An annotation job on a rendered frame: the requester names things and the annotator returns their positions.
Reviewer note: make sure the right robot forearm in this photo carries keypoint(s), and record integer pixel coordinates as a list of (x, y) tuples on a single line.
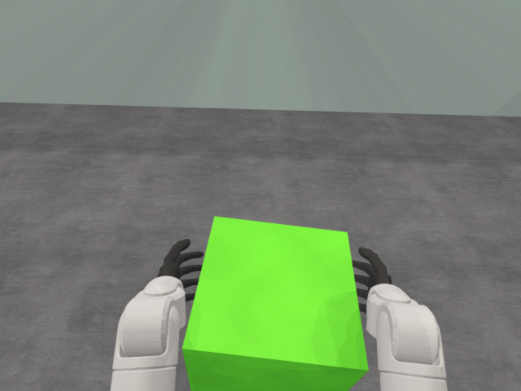
[(409, 344)]

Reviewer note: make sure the right robot hand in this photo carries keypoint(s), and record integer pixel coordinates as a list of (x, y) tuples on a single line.
[(376, 270)]

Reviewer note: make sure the left robot forearm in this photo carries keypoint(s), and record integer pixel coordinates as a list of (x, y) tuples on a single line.
[(147, 338)]

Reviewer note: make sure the left robot hand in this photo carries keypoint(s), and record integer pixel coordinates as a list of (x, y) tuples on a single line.
[(174, 259)]

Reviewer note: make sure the carton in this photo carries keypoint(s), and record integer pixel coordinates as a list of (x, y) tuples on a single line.
[(275, 309)]

